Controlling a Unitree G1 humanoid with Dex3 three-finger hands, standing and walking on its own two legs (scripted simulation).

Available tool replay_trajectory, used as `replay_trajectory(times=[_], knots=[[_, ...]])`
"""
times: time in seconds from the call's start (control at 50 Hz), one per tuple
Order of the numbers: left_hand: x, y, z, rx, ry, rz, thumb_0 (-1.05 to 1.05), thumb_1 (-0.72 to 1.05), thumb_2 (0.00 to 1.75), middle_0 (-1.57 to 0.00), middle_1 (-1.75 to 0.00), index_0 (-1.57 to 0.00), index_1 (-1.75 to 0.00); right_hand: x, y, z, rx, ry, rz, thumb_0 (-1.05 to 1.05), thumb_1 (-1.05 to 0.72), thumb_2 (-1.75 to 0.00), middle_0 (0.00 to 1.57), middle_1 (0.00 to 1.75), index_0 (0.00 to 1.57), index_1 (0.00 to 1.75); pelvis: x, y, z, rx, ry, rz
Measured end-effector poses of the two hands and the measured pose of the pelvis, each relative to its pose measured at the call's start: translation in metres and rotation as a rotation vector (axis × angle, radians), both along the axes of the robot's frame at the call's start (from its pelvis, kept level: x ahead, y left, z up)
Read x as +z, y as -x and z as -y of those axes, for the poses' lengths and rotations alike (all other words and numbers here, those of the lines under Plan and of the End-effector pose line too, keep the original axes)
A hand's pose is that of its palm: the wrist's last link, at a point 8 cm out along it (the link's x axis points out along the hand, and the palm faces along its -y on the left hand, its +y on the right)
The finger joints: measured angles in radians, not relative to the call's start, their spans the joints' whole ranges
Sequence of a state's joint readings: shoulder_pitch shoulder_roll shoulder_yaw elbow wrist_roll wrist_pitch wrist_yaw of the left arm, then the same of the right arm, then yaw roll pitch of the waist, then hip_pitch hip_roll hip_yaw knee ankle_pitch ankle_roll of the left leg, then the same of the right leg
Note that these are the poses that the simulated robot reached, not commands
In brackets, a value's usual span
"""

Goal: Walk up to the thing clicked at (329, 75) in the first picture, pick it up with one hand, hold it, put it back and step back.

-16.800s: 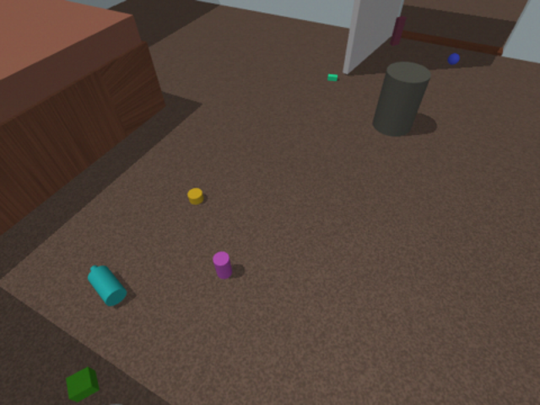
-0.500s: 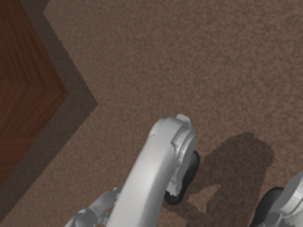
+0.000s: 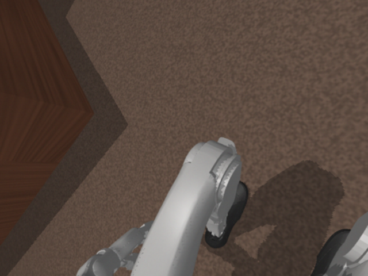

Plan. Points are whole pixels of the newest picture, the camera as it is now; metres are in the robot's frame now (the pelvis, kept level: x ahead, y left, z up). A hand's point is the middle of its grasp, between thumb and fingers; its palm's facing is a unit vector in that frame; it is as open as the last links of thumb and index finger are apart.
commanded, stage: rest palm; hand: right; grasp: from above
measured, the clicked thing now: out of the picture +0.46 -0.38 -0.29
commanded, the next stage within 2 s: close in 0.50 s
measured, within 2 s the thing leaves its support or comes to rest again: neither
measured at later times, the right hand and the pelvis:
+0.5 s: hand out of the picture +0.44 -0.36 -0.25, palm faces -0.43 +0.20 -0.88, open 13.5 cm; pelvis +0.00 +0.00 +0.00, yaw +0 degrees
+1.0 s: hand out of the picture +0.44 -0.37 -0.25, palm faces -0.41 +0.20 -0.89, open 11.6 cm; pelvis +0.00 +0.00 +0.00, yaw +0 degrees
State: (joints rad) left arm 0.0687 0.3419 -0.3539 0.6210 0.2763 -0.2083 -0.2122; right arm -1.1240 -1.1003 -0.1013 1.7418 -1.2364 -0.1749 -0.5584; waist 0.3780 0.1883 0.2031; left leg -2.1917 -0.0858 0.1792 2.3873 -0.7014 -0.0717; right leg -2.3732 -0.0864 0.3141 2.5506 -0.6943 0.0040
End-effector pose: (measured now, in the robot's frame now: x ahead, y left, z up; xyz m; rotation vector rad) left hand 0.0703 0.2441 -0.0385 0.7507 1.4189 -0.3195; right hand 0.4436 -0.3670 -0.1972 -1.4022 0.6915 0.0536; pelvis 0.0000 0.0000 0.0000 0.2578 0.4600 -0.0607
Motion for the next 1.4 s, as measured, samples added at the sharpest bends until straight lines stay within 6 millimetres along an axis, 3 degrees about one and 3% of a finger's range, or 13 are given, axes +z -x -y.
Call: replay_trajectory(times=[0.68,1.4], knots=[[0.0017,0.0042,-0.0013,-0.006,0.016,-0.004,0.0,0.91,0.9,-0.2,-0.3,-0.2,-0.3,0.005,-0.0041,0.001,-0.012,0.007,0.008,0.0,0.36,-0.85,0.25,0.87,0.23,0.88,0.0024,0.0023,-0.0013,0.006,0.0,0.008],[0.003,0.0034,-0.0006,-0.009,0.009,0.002,0.0,0.9,0.9,-0.2,-0.3,-0.2,-0.3,0.0073,-0.0069,0.0041,-0.022,0.012,0.009,0.0,-0.26,-0.36,0.67,0.54,0.7,0.49,0.0037,0.0035,-0.0011,0.006,0.0,0.003]])
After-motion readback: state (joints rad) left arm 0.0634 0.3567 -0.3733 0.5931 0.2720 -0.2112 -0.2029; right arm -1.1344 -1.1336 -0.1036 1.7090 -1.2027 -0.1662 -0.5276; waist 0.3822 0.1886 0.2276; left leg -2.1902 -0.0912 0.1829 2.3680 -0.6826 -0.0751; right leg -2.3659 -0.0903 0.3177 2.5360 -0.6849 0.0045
